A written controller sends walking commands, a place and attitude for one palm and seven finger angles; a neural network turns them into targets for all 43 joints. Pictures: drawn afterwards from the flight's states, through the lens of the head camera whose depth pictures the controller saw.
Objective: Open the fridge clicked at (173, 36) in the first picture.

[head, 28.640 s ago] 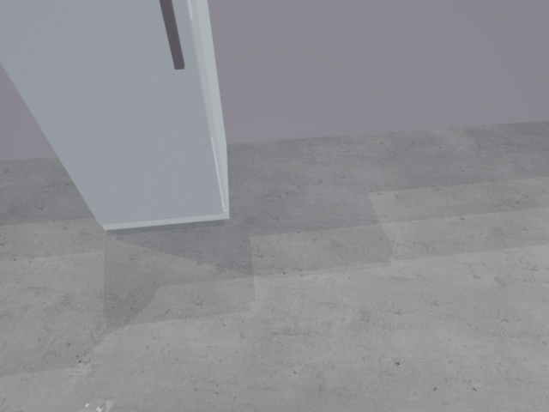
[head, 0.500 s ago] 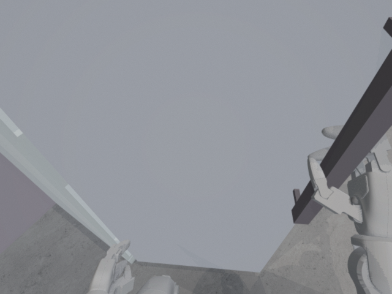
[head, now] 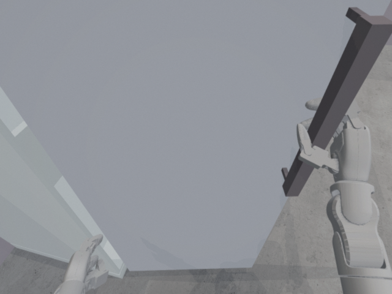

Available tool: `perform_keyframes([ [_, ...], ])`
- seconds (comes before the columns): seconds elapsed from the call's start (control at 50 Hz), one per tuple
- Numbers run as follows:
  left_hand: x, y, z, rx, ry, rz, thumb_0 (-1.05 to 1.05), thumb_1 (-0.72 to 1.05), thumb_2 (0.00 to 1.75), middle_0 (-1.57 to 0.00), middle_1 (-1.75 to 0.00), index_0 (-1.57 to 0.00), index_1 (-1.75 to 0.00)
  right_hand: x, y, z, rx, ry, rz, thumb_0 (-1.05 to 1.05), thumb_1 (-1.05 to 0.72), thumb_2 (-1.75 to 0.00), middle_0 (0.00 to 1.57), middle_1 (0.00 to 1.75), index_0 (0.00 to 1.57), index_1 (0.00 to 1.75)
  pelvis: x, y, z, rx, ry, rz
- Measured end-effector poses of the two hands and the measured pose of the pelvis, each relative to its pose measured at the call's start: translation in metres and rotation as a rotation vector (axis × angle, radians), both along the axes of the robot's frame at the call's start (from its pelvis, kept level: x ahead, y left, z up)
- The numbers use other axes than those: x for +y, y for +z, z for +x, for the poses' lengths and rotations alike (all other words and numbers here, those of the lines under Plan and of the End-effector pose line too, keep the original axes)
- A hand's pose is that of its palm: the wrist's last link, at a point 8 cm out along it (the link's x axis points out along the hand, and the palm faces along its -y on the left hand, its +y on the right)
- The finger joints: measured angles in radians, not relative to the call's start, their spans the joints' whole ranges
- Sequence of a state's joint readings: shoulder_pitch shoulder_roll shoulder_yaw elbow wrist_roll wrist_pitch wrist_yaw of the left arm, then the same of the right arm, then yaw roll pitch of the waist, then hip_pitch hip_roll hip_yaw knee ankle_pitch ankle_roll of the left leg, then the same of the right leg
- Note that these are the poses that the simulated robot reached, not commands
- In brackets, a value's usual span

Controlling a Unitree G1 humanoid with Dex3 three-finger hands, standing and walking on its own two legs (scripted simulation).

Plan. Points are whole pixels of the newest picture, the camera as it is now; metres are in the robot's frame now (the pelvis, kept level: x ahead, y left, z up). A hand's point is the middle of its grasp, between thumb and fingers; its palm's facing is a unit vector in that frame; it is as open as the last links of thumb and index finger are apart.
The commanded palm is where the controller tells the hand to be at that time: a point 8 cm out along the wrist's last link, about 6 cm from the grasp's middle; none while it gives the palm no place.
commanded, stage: stop walking and hold the door back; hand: right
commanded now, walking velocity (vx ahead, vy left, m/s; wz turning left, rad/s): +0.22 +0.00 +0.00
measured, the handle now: (314, 124) +0.35 -0.19 +0.21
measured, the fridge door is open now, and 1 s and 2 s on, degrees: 75 71 70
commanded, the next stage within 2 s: loosen the grip on the handle in 0.92 s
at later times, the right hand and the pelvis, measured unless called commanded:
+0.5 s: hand (295, 117) +0.38 -0.17 +0.20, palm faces +0.19 +0.96 -0.20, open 6.4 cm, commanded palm +0.33 -0.23 +0.18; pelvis -0.04 +0.00 +0.00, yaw -1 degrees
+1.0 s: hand (302, 133) +0.34 -0.17 +0.19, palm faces +0.13 +0.98 -0.12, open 6.5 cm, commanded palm +0.32 -0.23 +0.18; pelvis -0.02 -0.02 -0.01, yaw +2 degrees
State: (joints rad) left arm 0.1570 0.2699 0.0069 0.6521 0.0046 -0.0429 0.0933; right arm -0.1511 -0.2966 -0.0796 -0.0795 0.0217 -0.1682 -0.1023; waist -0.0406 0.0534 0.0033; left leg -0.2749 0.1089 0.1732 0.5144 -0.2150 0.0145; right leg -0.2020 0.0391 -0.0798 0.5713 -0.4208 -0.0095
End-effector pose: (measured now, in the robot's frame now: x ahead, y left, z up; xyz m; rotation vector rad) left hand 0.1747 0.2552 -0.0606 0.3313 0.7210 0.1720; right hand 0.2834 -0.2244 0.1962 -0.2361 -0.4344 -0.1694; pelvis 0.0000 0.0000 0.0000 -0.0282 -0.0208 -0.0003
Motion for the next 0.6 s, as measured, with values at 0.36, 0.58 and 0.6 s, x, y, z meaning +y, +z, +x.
perform_keyframes([
  [0.36, -0.04, -0.076, -0.117, 0.261, 0.007, -0.183, 0.01, 0.9, 0.9, -0.21, -0.3, -0.2, -0.3, 0.004, 0.007, 0.049, 0.155, -0.042, 0.005, -0.06, -0.57, -0.83, 0.46, 1.41, 0.32, 1.39, 0.012, -0.014, -0.053, -0.021, -0.03, 0.052],
  [0.58, 0.016, -0.048, -0.13, 0.217, 0.189, -0.014, 0.02, 0.9, 0.9, -0.2, -0.3, -0.2, -0.3, 0.002, 0.002, 0.071, 0.095, 0.039, 0.045, -0.04, -0.6, -0.78, 0.46, 1.41, 0.33, 1.4, -0.015, -0.009, -0.033, -0.029, 0.004, 0.028],
  [0.6, 0.016, -0.045, -0.126, 0.199, 0.207, -0.011, 0.02, 0.9, 0.9, -0.2, -0.3, -0.2, -0.3, 0.001, 0.001, 0.071, 0.082, 0.052, 0.048, -0.04, -0.6, -0.78, 0.46, 1.41, 0.32, 1.4, -0.018, -0.01, -0.032, -0.031, 0.01, 0.027],
])
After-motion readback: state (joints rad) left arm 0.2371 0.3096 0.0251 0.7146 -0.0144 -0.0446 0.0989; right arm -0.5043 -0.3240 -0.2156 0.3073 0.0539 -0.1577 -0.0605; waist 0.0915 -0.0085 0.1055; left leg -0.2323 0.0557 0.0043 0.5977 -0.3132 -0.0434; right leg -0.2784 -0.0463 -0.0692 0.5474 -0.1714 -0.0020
